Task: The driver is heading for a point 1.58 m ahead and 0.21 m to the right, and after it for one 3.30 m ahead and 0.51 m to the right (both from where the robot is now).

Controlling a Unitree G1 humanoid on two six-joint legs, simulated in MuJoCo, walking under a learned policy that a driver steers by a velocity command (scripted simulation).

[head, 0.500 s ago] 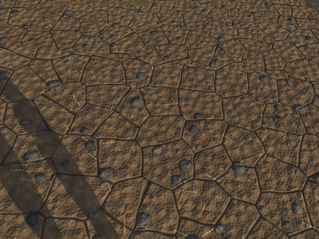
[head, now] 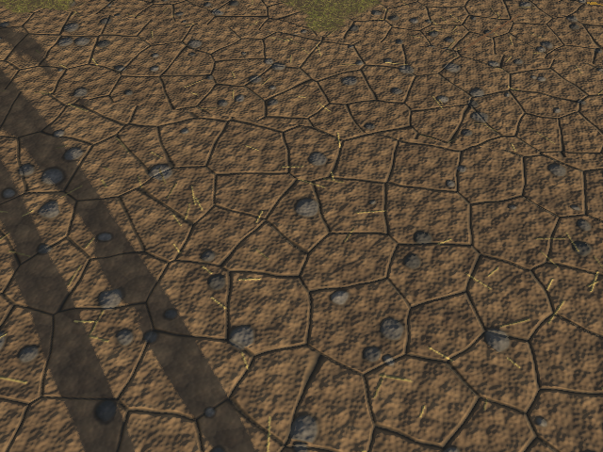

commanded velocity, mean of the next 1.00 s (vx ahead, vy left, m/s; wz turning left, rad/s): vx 0.00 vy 0.00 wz -0.18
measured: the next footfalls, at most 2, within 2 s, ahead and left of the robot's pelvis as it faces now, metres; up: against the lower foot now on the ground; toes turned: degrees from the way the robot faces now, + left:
right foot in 0.32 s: +0.01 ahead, -0.14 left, +0.00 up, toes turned -12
left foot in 0.74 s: +0.07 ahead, +0.08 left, +0.00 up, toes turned -17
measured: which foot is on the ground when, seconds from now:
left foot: down 0.00-0.32, up 0.34-0.72, down 0.74-0.96, up 0.98-1.00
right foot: down 0.00-0.02, up 0.04-0.30, down 0.32-1.00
